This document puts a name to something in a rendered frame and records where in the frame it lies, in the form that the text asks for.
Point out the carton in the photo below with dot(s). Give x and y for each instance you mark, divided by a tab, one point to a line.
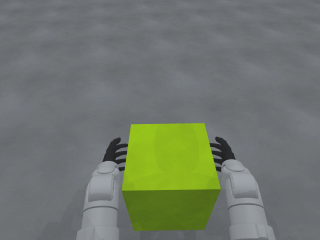
170	180

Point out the robot left forearm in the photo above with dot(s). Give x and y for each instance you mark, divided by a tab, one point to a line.
101	204

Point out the robot right hand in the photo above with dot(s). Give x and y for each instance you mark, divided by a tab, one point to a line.
225	154

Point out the robot right forearm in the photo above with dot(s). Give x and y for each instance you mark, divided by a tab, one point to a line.
244	202

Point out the robot left hand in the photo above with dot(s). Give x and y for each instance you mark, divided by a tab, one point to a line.
111	153

